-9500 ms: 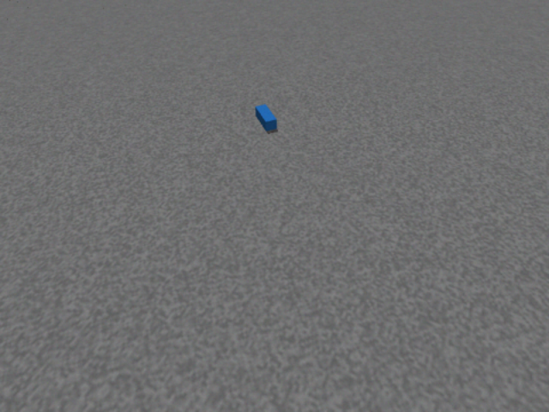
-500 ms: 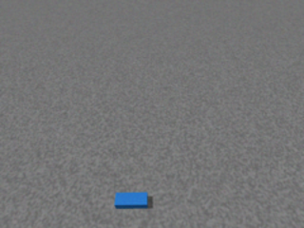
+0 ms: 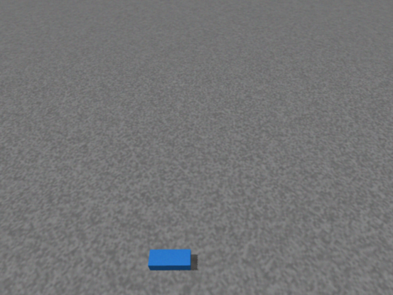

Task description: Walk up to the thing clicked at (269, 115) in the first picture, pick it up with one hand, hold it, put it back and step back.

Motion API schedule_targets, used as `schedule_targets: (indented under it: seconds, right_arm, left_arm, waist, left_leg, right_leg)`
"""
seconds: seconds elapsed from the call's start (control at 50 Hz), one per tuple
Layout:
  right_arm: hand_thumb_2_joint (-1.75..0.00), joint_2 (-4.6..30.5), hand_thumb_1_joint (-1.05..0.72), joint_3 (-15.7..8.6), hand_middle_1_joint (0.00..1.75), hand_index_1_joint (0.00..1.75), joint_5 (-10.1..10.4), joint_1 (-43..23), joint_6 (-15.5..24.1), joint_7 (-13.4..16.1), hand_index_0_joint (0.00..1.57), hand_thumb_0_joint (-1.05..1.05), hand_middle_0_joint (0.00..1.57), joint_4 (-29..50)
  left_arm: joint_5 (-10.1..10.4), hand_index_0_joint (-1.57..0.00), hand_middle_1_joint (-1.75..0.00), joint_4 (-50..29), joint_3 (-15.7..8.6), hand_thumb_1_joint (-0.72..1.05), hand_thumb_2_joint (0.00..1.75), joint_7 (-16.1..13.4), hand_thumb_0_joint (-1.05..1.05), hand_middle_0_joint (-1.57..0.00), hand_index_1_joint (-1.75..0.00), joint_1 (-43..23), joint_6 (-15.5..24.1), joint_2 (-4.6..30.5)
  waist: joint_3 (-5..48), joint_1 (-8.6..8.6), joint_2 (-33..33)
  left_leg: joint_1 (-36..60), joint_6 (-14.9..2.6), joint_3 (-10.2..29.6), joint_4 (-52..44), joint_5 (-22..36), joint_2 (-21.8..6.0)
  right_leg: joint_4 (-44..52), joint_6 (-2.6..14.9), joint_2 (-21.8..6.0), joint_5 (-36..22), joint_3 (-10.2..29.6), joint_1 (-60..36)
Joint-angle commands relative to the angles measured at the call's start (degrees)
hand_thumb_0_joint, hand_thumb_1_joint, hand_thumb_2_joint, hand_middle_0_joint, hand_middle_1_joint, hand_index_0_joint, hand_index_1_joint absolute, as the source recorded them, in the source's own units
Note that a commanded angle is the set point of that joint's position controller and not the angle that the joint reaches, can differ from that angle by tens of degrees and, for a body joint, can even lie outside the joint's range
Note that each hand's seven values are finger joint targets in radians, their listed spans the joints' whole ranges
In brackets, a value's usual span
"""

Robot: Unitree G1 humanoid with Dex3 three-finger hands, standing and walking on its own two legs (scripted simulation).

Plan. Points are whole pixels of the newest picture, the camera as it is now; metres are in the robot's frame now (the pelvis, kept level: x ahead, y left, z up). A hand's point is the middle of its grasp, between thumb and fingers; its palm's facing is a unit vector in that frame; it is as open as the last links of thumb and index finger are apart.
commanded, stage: stand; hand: left
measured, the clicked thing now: (170, 259) +0.46 +0.16 -0.75
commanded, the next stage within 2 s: walk up in 0.02 s
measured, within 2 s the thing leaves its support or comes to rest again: neither
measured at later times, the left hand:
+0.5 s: hand out of the picture +0.07 +0.15 -0.18, palm faces -0.06 -0.94 -0.34, open 7.4 cm
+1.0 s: hand out of the picture +0.14 +0.18 -0.16, palm faces +0.00 -0.89 -0.45, open 7.4 cm
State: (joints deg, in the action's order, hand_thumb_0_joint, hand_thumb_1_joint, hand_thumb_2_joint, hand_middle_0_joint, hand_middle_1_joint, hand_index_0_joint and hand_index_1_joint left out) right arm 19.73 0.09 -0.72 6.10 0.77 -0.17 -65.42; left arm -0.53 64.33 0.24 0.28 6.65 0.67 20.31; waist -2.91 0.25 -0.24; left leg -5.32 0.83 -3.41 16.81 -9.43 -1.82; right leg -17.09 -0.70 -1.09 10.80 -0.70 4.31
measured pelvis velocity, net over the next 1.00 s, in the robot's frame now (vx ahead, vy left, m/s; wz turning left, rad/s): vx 0.04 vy -0.10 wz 0.04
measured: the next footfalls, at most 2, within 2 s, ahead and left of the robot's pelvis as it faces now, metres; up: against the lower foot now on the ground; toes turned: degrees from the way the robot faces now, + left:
right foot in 0.34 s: +0.07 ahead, -0.24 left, +0.00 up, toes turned -1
left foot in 0.62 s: +0.08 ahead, +0.04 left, +0.00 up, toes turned +0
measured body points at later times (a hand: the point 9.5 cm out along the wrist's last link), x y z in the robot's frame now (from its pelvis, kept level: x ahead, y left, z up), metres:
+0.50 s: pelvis +0.01 -0.11 -0.03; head +0.04 -0.12 +0.42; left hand +0.07 +0.19 -0.15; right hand +0.05 -0.47 -0.14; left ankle +0.01 +0.03 -0.71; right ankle +0.02 -0.25 -0.75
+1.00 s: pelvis +0.04 -0.10 -0.03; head +0.08 -0.11 +0.42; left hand +0.14 +0.23 -0.13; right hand +0.17 -0.41 -0.15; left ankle +0.04 +0.03 -0.75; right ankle +0.03 -0.25 -0.75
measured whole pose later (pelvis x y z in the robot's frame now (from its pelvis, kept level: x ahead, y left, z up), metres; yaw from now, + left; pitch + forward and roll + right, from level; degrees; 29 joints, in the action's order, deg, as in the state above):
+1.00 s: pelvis +0.04 -0.10 -0.03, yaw +2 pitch -2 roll +0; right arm 23.0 -3.2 -0.1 5.6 -0.9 -0.9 -51.6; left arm -1.2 52.9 -1.1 -1.3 6.9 2.2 22.9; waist -7.3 -0.2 1.6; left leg -16.3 -1.6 2.4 38.2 -21.8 0.3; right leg -38.0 -2.2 -4.3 21.6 -0.5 14.0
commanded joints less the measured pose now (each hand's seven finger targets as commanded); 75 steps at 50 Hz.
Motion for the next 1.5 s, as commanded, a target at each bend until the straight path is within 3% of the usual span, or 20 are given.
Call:
schedule_targets:
  seconds: [0.0, 0.06, 0.12, 0.28, 0.3, 0.32, 0.36, 0.44, 0.56, 0.6, 0.62, 0.66, 0.74, 0.84, 0.96, 1.0, 1.02, 1.04, 1.14, 1.48]
  right_arm:
    - [-0.9, 20.47, -0.9, -6.6, 0.3, 0.3, -0.21, 10.03, 1.8, 3.11, 0.2, 0.0, 0.2, 2.79]
    - [-0.9, 24.68, -0.9, -10.36, 0.3, 0.3, -0.41, 12.06, 2.89, 5.63, 0.2, 0.0, 0.2, 6.72]
    - [-0.9, 20.57, -0.9, -9.76, 0.3, 0.3, -1.49, 6.75, 3.54, 5.84, 0.2, 0.0, 0.2, 11.03]
    - [-0.9, 19.6, -0.9, -8.68, 0.3, 0.3, -2.33, 1.65, 1.7, 2.91, 0.2, 0.0, 0.2, 16.17]
    - [-0.9, 15.15, -0.9, -7.05, 0.3, 0.3, -2.06, 4.19, 1.02, 2.93, 0.2, 0.0, 0.2, 16.27]
    - [-0.9, 10.56, -0.9, -5.14, 0.3, 0.3, -1.08, 5.87, 0.53, 2.86, 0.2, 0.0, 0.2, 17.81]
    - [-0.9, 15.71, -0.9, -6.71, 0.3, 0.3, 0.38, 4.95, 0.49, 3.34, 0.2, 0.0, 0.2, 16.65]
    - [-0.9, 15.95, -0.9, -5.97, 0.3, 0.3, 0.48, 12.0, 0.17, 2.07, 0.2, 0.0, 0.2, 12.21]
    - [-0.9, 14.6, -0.9, -6.12, 0.3, 0.3, -0.64, 11.44, 0.04, 0.94, 0.2, 0.0, 0.2, 13.5]
    - [-0.9, 16.85, -0.9, -7.05, 0.3, 0.3, -1.38, 12.65, 0.61, 1.01, 0.2, 0.0, 0.2, 13.8]
    - [-0.9, 20.6, -0.9, -7.89, 0.3, 0.3, -1.06, 7.14, 0.72, 0.58, 0.2, 0.0, 0.2, 15.82]
    - [-0.9, 18.07, -0.9, -7.09, 0.3, 0.3, -0.51, 6.42, 0.75, 0.09, 0.2, 0.0, 0.2, 16.12]
    - [-0.9, 15.28, -0.9, -6.0, 0.3, 0.3, 0.41, 1.95, -0.21, 0.61, 0.2, 0.0, 0.2, 16.76]
    - [-0.9, 12.67, -0.9, -5.77, 0.3, 0.3, 0.06, 0.2, -2.2, 0.35, 0.2, 0.0, 0.2, 18.34]
    - [-0.9, 11.77, -0.9, -5.98, 0.3, 0.3, 0.48, 6.54, -0.42, -0.42, 0.2, 0.0, 0.2, 13.98]
    - [-0.9, 16.56, -0.9, -6.68, 0.3, 0.3, -0.73, 3.64, 1.0, 0.19, 0.2, 0.0, 0.2, 14.75]
    - [-0.9, 19.39, -0.9, -6.62, 0.3, 0.3, 0.49, 1.16, 1.19, 0.18, 0.2, 0.0, 0.2, 15.15]
    - [-0.9, 18.02, -0.9, -6.24, 0.3, 0.3, 0.42, -0.69, 1.26, 0.11, 0.2, 0.0, 0.2, 15.01]
    - [-0.9, 13.32, -0.9, -3.79, 0.3, 0.3, 1.27, -3.93, 0.53, 0.23, 0.2, 0.0, 0.2, 13.5]
    - [-0.9, 12.32, -0.9, -2.87, 0.3, 0.3, 0.73, -5.81, 0.45, -0.05, 0.2, 0.0, 0.2, 4.79]
  left_arm:
    - [-3.79, -0.2, -0.3, -8.34, -7.49, 0.9, 0.9, 1.29, 0.0, -0.2, -0.3, -3.57, -1.66, 17.64]
    - [-3.98, -0.2, -0.3, -13.02, -8.2, 0.9, 0.9, 3.07, 0.0, -0.2, -0.3, -1.4, -5.37, 14.36]
    - [-2.73, -0.2, -0.3, -15.24, -8.57, 0.9, 0.9, 4.38, 0.0, -0.2, -0.3, 2.08, -5.92, 13.27]
    - [-2.14, -0.2, -0.3, -12.38, -8.83, 0.9, 0.9, 4.15, 0.0, -0.2, -0.3, 12.27, -3.79, 13.08]
    - [-2.54, -0.2, -0.3, -11.39, -9.9, 0.9, 0.9, 3.45, 0.0, -0.2, -0.3, 15.43, -3.04, 16.03]
    - [-3.32, -0.2, -0.3, -13.43, -11.26, 0.9, 0.9, 2.65, 0.0, -0.2, -0.3, 15.94, -2.44, 22.29]
    - [-2.61, -0.2, -0.3, -17.33, -10.04, 0.9, 0.9, 1.77, 0.0, -0.2, -0.3, 4.71, -2.0, 23.61]
    - [-1.55, -0.2, -0.3, -16.67, -8.42, 0.9, 0.9, 0.17, 0.0, -0.2, -0.3, 1.89, -0.43, 18.18]
    - [-0.03, -0.2, -0.3, -16.53, -7.24, 0.9, 0.9, -1.06, 0.0, -0.2, -0.3, 1.93, 1.29, 18.22]
    - [1.03, -0.2, -0.3, -17.57, -6.06, 0.9, 0.9, -1.45, 0.0, -0.2, -0.3, 1.55, 1.16, 15.16]
    - [1.82, -0.2, -0.3, -17.23, -5.42, 0.9, 0.9, -1.61, 0.0, -0.2, -0.3, 2.21, 0.94, 13.19]
    - [1.22, -0.2, -0.3, -15.3, -5.52, 0.9, 0.9, -2.35, 0.0, -0.2, -0.3, 2.05, 0.59, 13.3]
    - [0.98, -0.2, -0.3, -13.01, -5.1, 0.9, 0.9, -2.32, 0.0, -0.2, -0.3, 4.96, 2.09, 12.34]
    - [-0.25, -0.2, -0.3, -13.53, -6.13, 0.9, 0.9, -2.98, 0.0, -0.2, -0.3, 3.37, 2.98, 18.41]
    - [-0.32, -0.2, -0.3, -15.42, -4.83, 0.9, 0.9, -2.08, 0.0, -0.2, -0.3, -4.69, 1.99, 16.41]
    - [1.01, -0.2, -0.3, -15.88, -3.46, 0.9, 0.9, -1.61, 0.0, -0.2, -0.3, -1.65, 1.11, 10.72]
    - [0.87, -0.2, -0.3, -14.04, -4.11, 0.9, 0.9, -1.93, 0.0, -0.2, -0.3, -1.64, 0.28, 13.28]
    - [0.79, -0.2, -0.3, -12.97, -4.24, 0.9, 0.9, -1.76, 0.0, -0.2, -0.3, -1.9, 0.32, 13.71]
    - [0.61, -0.2, -0.3, -9.68, -3.99, 0.9, 0.9, -1.08, 0.0, -0.2, -0.3, -1.43, 1.54, 15.74]
    - [0.47, -0.2, -0.3, -2.42, -3.4, 0.9, 0.9, -0.42, 0.0, -0.2, -0.3, -4.76, 1.04, 12.43]
  waist:
    - [2.14, 3.1, -6.37]
    - [3.16, 2.14, 2.41]
    - [2.57, -1.12, 4.11]
    - [2.21, -4.22, 8.49]
    - [2.9, -5.77, -2.58]
    - [0.28, -6.68, -19.75]
    - [-2.66, -2.82, -9.11]
    - [0.37, -0.27, -8.75]
    - [2.65, 1.04, -5.43]
    - [6.01, 1.58, 0.01]
    - [5.5, -0.62, 8.8]
    - [5.57, -0.27, 9.17]
    - [6.44, -2.63, 7.55]
    - [2.79, -2.24, -7.45]
    - [5.0, 2.69, -8.9]
    - [8.1, 0.15, 3.42]
    - [8.09, 0.32, 6.24]
    - [6.14, -0.71, 4.7]
    - [6.35, -0.62, 4.81]
    - [3.62, -0.44, 0.5]
  left_leg:
    - [6.83, -5.72, 11.32, -0.4, 9.89, -11.26]
    - [7.27, -16.37, 22.11, -1.61, 11.93, -27.85]
    - [0.95, -12.87, 12.11, 0.56, 6.12, -20.8]
    - [-20.57, -8.04, 0.18, 16.08, -14.52, -10.2]
    - [-25.41, -5.85, -3.39, 28.52, -20.91, -5.61]
    - [-31.47, -2.77, -1.69, 42.11, -31.9, 2.07]
    - [-23.44, -1.79, 10.52, 48.37, -26.94, 0.9]
    - [-21.05, -1.78, 9.45, 40.52, -19.8, -1.46]
    - [-9.95, -3.2, 5.59, 18.72, -11.91, 0.55]
    - [-2.37, -5.65, 12.61, 8.54, 8.93, -3.32]
    - [-2.95, -10.5, 23.93, 7.97, 16.72, -10.12]
    - [-2.0, -16.72, 25.51, 10.07, 25.69, -14.17]
    - [-4.43, -8.97, 13.84, 17.32, 30.43, -7.26]
    - [-18.43, -2.81, 9.85, 36.38, -25.62, 1.93]
    - [-3.34, -1.99, 3.33, 8.5, 0.25, 1.89]
    - [4.88, -6.85, 22.38, 6.14, 16.99, -11.07]
    - [-2.79, -14.18, 26.47, 7.04, 16.27, -16.86]
    - [-6.27, -14.35, 24.92, 7.5, 16.34, -15.75]
    - [-6.76, -3.33, 9.86, 10.81, 6.35, -3.31]
    - [-1.4, -1.77, 9.69, 0.02, 1.3, -4.66]
  right_leg:
    - [-9.51, 2.36, -1.57, -4.02, 1.75, 12.37]
    - [-39.3, 1.46, -2.76, 20.41, 10.11, 25.12]
    - [-43.52, 2.21, -3.35, 15.99, 14.14, 24.3]
    - [-16.39, 0.74, 1.73, 6.81, -2.9, 0.08]
    - [-10.86, 1.06, 1.4, 9.33, 0.77, -4.17]
    - [1.07, 5.79, -10.91, 15.25, 23.15, 1.71]
    - [6.25, 16.15, -18.01, 26.46, 33.98, 16.4]
    - [-2.08, 12.48, -13.4, 18.95, 20.37, 11.19]
    - [-14.19, 12.35, -16.08, -22.76, 14.12, 9.59]
    - [-22.39, 6.92, -10.94, -20.71, 8.44, 12.02]
    - [-27.09, 2.37, -1.59, -4.32, 1.17, 15.51]
    - [-29.35, 2.23, 1.05, 22.5, 1.17, 14.46]
    - [-12.49, 2.8, -1.8, -1.36, 1.73, 5.52]
    - [-9.44, 17.56, -22.21, -33.41, 20.76, 2.32]
    - [-18.38, 6.87, -9.93, -21.87, 4.8, 8.12]
    - [-26.85, 0.65, -1.73, -2.35, 1.04, 17.64]
    - [-27.26, 0.84, -0.74, 18.73, 2.02, 12.59]
    - [-25.76, 1.29, -1.41, 20.32, 2.87, 9.64]
    - [-9.98, 4.0, -6.71, -7.27, 7.83, 4.12]
    - [2.1, 1.73, -5.58, -1.4, 5.69, 3.07]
